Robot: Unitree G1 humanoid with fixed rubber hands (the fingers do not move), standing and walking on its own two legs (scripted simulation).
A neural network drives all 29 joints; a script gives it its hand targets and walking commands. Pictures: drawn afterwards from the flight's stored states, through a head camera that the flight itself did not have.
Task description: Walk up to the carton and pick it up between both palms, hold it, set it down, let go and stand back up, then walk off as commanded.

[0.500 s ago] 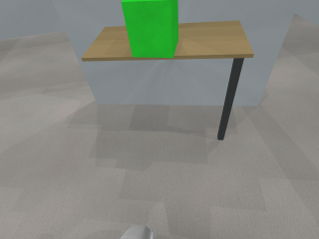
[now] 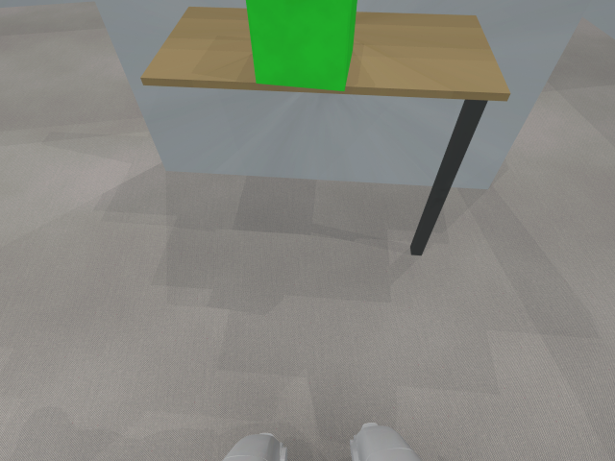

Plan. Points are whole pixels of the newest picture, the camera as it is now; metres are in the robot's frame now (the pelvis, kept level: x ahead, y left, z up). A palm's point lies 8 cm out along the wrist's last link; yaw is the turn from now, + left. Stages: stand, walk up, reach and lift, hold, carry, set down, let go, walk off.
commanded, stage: walk off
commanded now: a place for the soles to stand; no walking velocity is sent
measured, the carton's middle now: (306, 11) +0.97 -0.01 +0.12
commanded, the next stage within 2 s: stand in 1.00 s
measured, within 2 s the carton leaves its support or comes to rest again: neither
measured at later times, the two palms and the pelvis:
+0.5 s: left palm out of the picture +0.01 +0.33 -0.10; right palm out of the picture +0.02 -0.29 -0.10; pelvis -0.05 +0.01 +0.00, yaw -1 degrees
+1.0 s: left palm out of the picture +0.00 +0.33 -0.10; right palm out of the picture +0.02 -0.28 -0.10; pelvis -0.06 +0.01 +0.00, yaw -1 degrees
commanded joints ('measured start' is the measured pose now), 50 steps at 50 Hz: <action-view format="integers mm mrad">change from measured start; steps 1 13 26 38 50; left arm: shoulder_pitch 0 16 -61 -147 -74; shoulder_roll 295 245 229 264 315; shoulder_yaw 58 37 22 26 41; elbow -55 -31 -10 -13 8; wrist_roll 29 -19 -9 28 34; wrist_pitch -28 9 -5 -20 -28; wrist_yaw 20 3 -13 -9 -8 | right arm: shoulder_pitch -92 -137 -140 -40 -133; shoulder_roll -252 -316 -330 -270 -269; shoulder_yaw -58 -56 -56 -53 -55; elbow -60 -44 -22 10 -19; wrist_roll -32 -64 -56 -46 -46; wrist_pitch -24 -53 -55 -42 -29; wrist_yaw -41 -34 -15 -11 -18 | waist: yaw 40 18 -6 -53 2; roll -122 113 79 -57 -119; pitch -76 -54 -16 -24 -19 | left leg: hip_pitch -54 64 -27 177 18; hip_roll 42 311 290 76 17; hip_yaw -95 -313 -413 -143 -30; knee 156 -523 -686 -295 -133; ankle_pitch -155 417 -221 -48 -7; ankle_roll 15 156 166 46 23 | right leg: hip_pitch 95 32 61 -173 -15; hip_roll -346 5 43 -171 -265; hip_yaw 544 29 52 404 564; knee -372 32 -42 -409 -496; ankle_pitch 513 -123 -64 -137 -95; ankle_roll -343 -49 -53 -186 -240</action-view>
